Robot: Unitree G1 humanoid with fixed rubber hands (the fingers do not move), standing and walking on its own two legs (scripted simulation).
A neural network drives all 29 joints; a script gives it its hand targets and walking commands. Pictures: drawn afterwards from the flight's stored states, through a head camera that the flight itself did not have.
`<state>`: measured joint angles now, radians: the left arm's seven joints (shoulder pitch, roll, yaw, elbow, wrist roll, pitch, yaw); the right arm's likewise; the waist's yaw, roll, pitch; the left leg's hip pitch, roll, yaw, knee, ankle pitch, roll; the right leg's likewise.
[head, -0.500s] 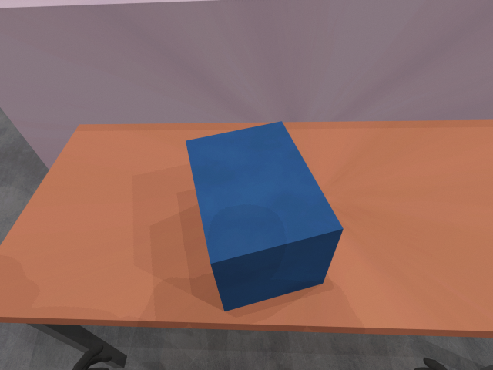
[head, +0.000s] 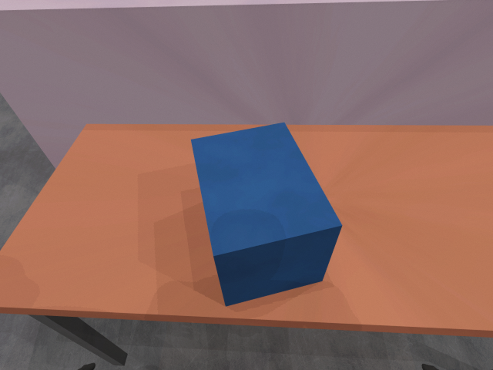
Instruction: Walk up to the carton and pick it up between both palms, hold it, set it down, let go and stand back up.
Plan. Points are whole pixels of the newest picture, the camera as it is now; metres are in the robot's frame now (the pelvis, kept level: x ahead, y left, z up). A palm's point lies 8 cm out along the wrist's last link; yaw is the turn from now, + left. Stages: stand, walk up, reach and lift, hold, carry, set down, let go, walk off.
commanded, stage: stand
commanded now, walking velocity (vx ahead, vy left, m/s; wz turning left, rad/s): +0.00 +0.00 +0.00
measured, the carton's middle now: (256, 210) +0.41 +0.00 +0.00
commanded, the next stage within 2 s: none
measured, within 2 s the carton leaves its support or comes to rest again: neither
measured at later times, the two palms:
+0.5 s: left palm out of the picture +0.07 +0.31 -0.10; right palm out of the picture +0.06 -0.30 -0.12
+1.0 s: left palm out of the picture +0.08 +0.31 -0.10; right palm out of the picture +0.07 -0.31 -0.11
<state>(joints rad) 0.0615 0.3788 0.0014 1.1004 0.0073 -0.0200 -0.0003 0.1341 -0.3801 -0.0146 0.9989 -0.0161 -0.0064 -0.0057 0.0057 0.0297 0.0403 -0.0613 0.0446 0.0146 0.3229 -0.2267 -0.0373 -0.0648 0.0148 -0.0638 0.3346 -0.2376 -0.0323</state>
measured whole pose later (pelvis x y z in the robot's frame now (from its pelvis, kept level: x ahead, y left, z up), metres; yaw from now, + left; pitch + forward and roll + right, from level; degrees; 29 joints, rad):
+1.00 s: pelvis -0.01 +0.00 +0.00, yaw +0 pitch -2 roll +0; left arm 0.07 0.38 0.00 1.12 0.01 -0.02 0.00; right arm 0.13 -0.40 -0.01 1.05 -0.01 -0.01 0.00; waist 0.00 0.03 0.04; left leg -0.07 0.04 0.02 0.28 -0.19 -0.04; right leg -0.08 0.01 -0.06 0.30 -0.20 -0.03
